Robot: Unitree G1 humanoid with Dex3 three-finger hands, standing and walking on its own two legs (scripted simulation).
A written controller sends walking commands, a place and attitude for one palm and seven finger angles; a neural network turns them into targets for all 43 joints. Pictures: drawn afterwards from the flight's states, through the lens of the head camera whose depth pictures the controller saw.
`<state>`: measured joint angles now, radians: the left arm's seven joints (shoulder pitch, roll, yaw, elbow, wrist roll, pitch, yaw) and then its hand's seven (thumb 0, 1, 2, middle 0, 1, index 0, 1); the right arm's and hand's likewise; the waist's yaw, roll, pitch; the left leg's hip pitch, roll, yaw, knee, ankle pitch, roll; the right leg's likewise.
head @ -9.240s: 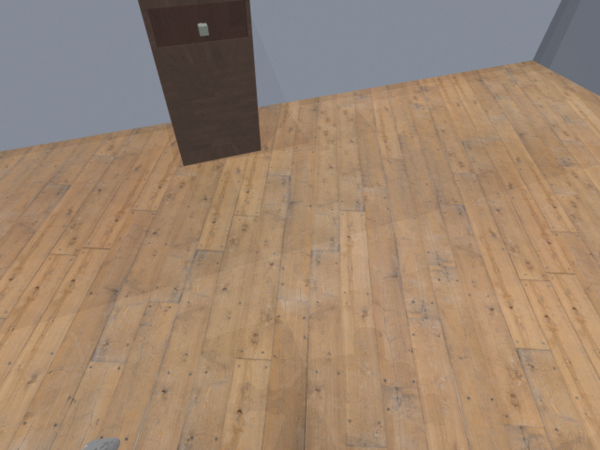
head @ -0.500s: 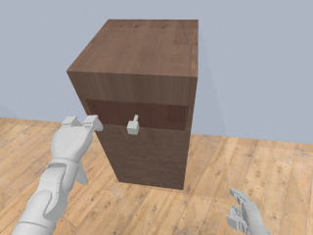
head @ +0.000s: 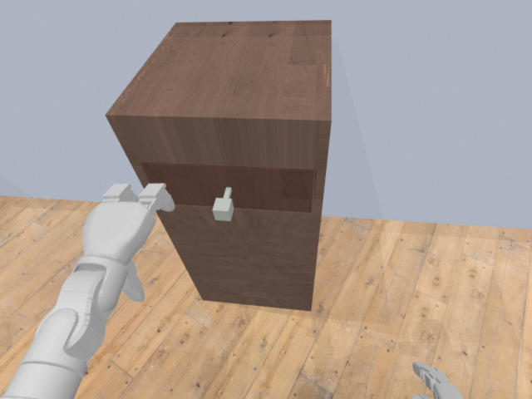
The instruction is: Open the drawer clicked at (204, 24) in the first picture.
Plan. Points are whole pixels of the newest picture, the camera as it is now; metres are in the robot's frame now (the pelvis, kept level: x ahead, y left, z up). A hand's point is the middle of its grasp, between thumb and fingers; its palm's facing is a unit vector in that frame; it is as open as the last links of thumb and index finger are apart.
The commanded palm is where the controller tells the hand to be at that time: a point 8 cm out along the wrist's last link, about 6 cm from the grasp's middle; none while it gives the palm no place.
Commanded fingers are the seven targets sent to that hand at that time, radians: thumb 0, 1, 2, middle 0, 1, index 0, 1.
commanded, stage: move the hooked fingers above the handle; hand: left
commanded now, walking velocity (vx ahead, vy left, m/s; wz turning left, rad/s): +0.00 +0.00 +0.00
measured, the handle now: (225, 202) +0.52 +0.17 -0.08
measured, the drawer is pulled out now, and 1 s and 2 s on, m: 0.00 0.00 0.00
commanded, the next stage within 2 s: none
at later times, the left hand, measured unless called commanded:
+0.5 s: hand (162, 229) +0.34 +0.22 +0.05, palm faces +0.01 -0.04 -1.00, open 13.8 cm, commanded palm +0.33 +0.22 +0.10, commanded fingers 0.00 -0.50 0.30 -0.30 -1.20 -0.30 -1.20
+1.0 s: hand (188, 211) +0.41 +0.21 +0.02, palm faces -0.02 -0.02 -1.00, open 13.8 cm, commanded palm +0.39 +0.21 +0.07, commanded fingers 0.00 -0.50 0.30 -0.30 -1.20 -0.30 -1.20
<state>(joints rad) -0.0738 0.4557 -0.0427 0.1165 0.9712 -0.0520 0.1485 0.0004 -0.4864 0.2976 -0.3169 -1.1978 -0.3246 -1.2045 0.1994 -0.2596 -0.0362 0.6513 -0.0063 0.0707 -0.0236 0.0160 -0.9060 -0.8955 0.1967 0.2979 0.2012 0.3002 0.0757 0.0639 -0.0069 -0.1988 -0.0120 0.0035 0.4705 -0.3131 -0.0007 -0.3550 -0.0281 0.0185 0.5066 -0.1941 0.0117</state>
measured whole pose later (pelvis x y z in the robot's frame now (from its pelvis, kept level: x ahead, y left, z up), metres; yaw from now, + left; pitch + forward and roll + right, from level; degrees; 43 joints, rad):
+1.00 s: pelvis +0.00 +0.00 -0.01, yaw +0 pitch +11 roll +1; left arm -0.52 0.39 -0.09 0.73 1.07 -0.06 0.29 0.00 -0.48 0.30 -0.32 -1.20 -0.32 -1.20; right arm 0.27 -0.25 -0.07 0.68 0.00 0.07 -0.03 0.01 -0.91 -0.90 0.20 0.30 0.20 0.30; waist -0.01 0.04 -0.08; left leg -0.42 -0.01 0.01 0.61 -0.37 0.00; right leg -0.58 -0.02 0.03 0.63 -0.24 0.01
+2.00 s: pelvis +0.00 +0.00 -0.03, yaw +0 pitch +17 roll +0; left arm -0.74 0.38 -0.07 1.03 1.11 -0.04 0.41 0.00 -0.49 0.30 -0.32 -1.20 -0.32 -1.20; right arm 0.33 -0.25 -0.06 0.71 -0.03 0.09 0.00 0.01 -0.91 -0.90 0.20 0.30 0.20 0.30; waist -0.09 0.04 -0.13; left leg -0.64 0.00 0.01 0.77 -0.43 0.01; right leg -0.77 -0.02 0.03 0.74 -0.27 0.02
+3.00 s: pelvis +0.00 +0.00 -0.03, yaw +0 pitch +16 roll +1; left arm -0.76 0.38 -0.11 1.04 1.09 0.00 0.37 0.00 -0.48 0.30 -0.31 -1.20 -0.32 -1.20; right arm 0.30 -0.25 -0.06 0.70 -0.02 0.09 -0.01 0.01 -0.91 -0.90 0.20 0.30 0.20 0.30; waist -0.08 0.05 -0.12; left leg -0.62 0.00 0.00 0.75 -0.42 0.00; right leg -0.75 -0.02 0.02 0.73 -0.26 0.01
